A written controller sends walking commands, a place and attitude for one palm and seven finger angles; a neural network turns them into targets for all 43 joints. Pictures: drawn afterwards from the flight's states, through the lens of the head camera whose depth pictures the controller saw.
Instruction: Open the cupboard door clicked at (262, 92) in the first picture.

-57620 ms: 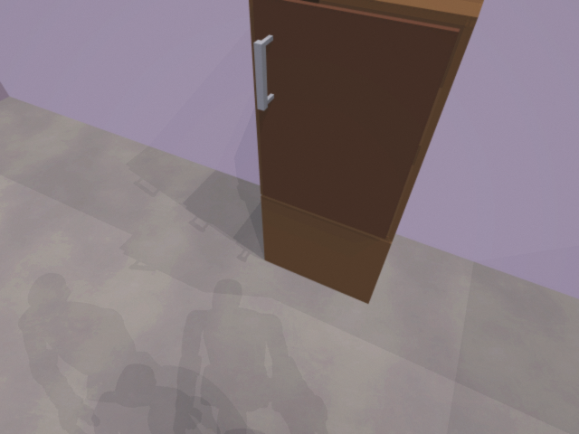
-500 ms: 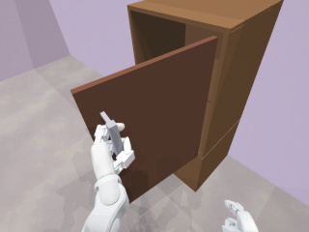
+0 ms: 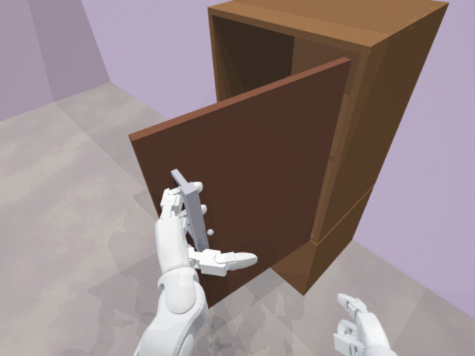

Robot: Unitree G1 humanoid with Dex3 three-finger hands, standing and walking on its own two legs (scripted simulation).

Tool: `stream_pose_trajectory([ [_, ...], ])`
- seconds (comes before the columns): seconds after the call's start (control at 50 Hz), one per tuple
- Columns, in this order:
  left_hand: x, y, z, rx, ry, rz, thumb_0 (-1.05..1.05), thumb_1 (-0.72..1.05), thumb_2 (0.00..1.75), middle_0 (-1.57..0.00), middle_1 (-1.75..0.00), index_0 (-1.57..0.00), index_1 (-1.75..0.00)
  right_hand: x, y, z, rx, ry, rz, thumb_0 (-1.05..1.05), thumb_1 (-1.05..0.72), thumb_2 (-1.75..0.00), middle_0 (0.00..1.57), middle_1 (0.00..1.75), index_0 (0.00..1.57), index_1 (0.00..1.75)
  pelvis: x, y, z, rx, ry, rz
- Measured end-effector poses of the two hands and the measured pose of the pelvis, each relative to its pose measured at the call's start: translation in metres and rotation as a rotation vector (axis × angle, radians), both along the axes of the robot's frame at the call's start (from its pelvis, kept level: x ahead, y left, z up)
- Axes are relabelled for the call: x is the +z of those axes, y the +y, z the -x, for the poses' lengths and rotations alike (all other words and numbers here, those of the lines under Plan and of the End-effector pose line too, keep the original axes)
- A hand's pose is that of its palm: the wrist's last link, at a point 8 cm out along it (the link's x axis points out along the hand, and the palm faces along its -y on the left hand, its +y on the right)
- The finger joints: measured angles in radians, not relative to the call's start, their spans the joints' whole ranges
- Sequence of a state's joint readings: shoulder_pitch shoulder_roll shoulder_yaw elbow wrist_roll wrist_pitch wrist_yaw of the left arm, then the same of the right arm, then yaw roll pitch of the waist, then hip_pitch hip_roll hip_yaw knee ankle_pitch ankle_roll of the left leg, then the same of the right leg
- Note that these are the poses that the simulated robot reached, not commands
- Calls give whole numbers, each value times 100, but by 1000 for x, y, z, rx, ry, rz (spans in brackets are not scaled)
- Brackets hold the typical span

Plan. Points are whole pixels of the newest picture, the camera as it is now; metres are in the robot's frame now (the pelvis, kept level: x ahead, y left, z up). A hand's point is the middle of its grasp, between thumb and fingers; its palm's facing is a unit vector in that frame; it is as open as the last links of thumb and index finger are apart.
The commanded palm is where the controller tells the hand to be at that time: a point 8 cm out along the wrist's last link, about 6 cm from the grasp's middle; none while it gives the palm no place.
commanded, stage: open thumb and fingers to let go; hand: left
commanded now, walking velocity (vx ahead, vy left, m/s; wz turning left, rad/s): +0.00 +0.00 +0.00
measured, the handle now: (190, 214) +0.31 +0.10 +0.11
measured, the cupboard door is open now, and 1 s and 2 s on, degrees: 80 82 82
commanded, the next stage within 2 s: slide the hand sideways off the handle in 0.18 s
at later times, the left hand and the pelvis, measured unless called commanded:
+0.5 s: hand (207, 251) +0.25 +0.07 +0.11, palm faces -0.09 -1.00 -0.03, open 16.2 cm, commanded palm +0.23 +0.10 +0.11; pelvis -0.02 +0.03 -0.01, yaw +0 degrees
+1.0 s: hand (192, 265) +0.22 +0.08 +0.11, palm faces -0.06 -1.00 +0.01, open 16.2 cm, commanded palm +0.18 +0.15 +0.11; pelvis +0.00 +0.02 +0.00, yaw -3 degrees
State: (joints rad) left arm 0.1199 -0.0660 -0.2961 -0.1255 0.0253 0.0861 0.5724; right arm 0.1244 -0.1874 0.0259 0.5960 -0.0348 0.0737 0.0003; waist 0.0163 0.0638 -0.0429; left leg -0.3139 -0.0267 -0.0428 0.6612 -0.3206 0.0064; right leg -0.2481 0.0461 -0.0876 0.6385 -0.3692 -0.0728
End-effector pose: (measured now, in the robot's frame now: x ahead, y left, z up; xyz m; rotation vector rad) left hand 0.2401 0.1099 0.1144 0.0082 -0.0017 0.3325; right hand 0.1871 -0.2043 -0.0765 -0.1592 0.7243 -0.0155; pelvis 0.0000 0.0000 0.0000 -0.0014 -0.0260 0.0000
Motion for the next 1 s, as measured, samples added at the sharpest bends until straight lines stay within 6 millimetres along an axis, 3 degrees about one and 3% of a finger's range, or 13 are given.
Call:
stream_pose_trajectory([
  [0.16,0,0,-3,-42,2,-2,-1,-49,30,-28,-74,-26,-75,0,18,2,18,1,-18,1,-90,-90,20,30,20,30,-3,12,5,-7,0,8],
  [0.32,0,4,-2,-53,1,-14,-2,-50,30,-37,-60,-35,-62,-8,29,13,39,32,-25,1,-90,-90,20,30,20,30,-7,19,15,-2,-2,13],
  [0.48,-3,11,9,-411,-45,-44,-2,-50,30,-24,-40,-16,-43,-10,26,42,-1,36,-4,1,-90,-90,20,30,20,30,-6,25,23,2,-12,12],
  [0.62,-3,10,11,-422,-40,9,-2,-51,29,-19,-35,-17,-36,-5,26,53,-36,5,-10,1,-90,-90,20,30,20,30,-4,31,25,-19,-20,8],
  [0.76,-2,8,17,-421,-41,23,-2,-51,29,-17,-36,-18,-33,6,27,46,-37,-32,-16,2,-90,-90,20,30,20,30,-2,31,19,-42,-22,6],
  [1.0,-2,29,36,-392,-18,15,-2,-51,29,-20,-33,-19,-32,18,22,12,-8,-68,-6,1,-90,-90,20,30,20,30,0,24,1,-47,-7,8],
])
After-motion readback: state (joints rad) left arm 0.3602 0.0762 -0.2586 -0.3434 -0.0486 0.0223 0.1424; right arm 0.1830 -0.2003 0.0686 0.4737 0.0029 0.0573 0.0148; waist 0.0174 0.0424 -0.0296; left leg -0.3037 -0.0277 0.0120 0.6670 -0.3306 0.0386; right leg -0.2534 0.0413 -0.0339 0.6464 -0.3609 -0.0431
